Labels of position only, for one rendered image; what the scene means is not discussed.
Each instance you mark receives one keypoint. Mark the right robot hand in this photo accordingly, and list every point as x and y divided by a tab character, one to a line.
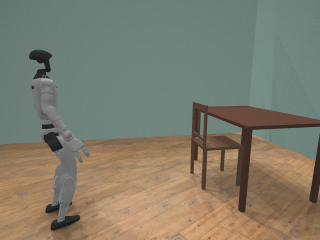
74	146

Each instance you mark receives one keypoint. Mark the right robot upper arm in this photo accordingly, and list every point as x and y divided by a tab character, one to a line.
46	85

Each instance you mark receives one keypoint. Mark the right robot forearm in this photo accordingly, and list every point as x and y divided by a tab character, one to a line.
55	119

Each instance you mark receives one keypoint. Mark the left robot thigh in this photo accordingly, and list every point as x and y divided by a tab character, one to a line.
60	170

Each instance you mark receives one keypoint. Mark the table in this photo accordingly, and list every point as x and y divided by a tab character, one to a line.
252	118

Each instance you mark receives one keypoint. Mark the robot right foot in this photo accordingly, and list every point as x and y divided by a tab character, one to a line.
68	220

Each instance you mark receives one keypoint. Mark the chair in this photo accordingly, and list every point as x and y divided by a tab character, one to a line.
211	143

